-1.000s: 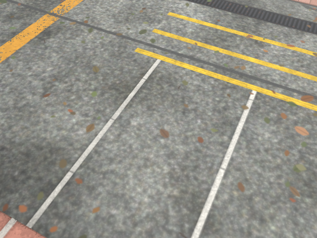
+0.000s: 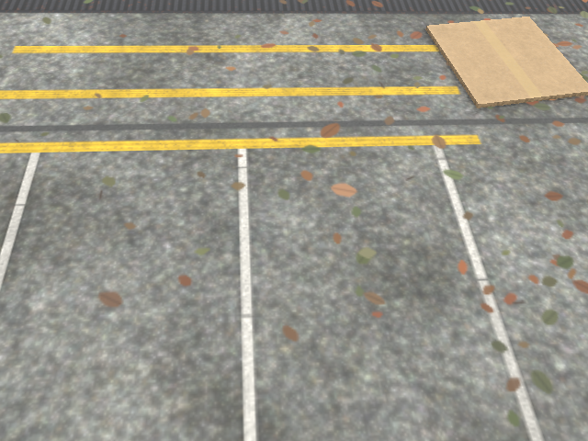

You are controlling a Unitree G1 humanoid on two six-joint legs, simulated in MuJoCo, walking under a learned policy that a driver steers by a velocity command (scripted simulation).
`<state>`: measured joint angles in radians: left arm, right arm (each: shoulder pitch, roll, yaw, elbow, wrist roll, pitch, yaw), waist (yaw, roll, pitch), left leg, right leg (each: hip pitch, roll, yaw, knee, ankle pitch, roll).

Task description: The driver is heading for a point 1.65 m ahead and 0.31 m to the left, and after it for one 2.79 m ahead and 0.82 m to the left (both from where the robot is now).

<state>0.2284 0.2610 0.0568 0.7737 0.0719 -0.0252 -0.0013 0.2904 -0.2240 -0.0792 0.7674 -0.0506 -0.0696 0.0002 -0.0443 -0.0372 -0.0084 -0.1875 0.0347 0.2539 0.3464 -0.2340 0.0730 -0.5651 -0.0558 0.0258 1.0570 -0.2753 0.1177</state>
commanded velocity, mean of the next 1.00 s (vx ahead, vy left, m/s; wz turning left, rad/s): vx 0.01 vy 0.00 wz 0.28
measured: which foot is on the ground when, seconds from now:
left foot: down 0.00-0.18, up 0.20-0.66, down 0.68-1.00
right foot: up 0.00-0.16, down 0.18-0.68, up 0.70-1.00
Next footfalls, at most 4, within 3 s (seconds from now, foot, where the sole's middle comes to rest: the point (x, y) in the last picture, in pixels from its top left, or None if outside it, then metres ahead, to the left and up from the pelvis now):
0.18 right None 0.02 -0.16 -0.78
0.68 left None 0.03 0.11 -0.78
1.40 right None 0.37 -0.09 -0.92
1.88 left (228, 417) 0.58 0.13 -0.92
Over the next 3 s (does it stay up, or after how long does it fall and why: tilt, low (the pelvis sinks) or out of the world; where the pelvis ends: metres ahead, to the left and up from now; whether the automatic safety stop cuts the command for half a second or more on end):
stays up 0.97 0.15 -0.15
